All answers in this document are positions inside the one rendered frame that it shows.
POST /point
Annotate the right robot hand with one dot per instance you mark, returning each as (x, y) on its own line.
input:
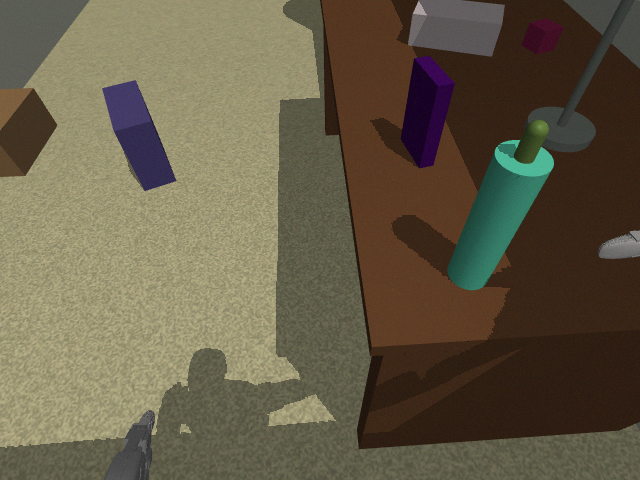
(621, 247)

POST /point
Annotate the desk lamp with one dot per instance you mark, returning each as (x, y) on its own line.
(570, 131)

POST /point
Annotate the desk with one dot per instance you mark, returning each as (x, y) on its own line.
(551, 344)

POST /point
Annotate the left robot hand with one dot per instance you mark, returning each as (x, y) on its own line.
(134, 461)

